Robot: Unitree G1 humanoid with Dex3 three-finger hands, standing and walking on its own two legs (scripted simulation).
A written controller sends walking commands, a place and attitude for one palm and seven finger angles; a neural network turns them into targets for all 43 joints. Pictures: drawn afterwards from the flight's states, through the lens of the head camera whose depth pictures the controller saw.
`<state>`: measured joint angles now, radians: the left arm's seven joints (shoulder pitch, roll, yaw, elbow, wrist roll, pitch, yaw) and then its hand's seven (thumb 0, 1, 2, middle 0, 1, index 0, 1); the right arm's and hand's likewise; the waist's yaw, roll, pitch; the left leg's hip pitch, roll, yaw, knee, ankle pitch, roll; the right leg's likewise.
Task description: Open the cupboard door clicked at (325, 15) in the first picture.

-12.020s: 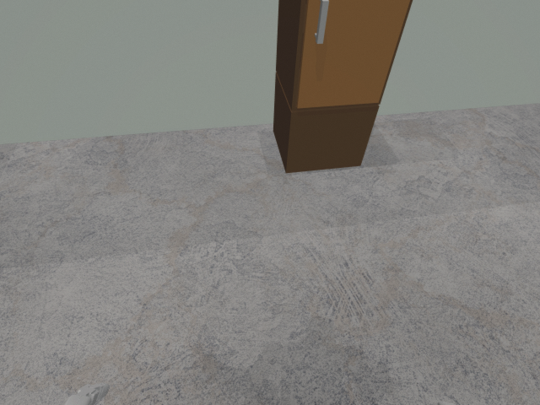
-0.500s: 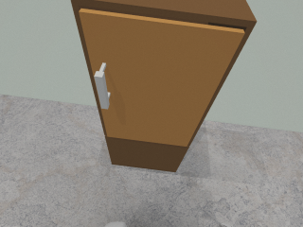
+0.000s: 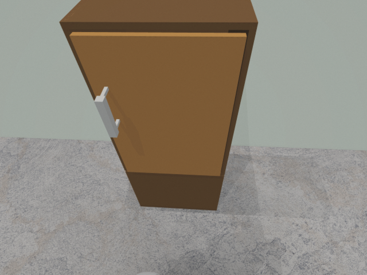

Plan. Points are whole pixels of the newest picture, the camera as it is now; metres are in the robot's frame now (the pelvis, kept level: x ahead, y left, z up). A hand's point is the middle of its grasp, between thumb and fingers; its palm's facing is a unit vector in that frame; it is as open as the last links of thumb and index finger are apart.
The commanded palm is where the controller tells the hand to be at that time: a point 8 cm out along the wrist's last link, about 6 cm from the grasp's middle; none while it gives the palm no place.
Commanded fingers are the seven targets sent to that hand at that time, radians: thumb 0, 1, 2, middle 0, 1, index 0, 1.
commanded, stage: come to a stop and stand still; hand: left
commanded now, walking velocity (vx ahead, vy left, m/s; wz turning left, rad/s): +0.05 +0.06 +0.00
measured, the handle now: (109, 112) +0.52 +0.25 +0.03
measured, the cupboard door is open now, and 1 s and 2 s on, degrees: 0 0 0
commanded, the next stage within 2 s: look again from close up in 0.50 s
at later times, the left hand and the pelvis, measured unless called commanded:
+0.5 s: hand out of the picture -0.03 +0.20 -0.18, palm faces +0.04 -0.99 -0.14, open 7.4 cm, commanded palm none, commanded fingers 0.00 0.90 0.90 -0.20 -0.30 -0.20 -0.30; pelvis -0.01 +0.04 +0.00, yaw +0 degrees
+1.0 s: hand out of the picture +0.01 +0.21 -0.16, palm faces -0.02 -0.96 -0.27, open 7.4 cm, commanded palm none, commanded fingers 0.00 0.90 0.90 -0.20 -0.30 -0.20 -0.30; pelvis +0.00 +0.02 +0.00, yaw -1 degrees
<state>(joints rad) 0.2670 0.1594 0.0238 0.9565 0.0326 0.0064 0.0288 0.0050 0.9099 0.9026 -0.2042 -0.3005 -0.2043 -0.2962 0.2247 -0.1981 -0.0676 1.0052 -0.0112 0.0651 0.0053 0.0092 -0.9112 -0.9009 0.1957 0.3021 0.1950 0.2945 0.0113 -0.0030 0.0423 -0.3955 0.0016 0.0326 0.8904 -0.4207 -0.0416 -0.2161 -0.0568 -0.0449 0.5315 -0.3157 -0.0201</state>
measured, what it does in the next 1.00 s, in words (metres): steps on the spot: left foot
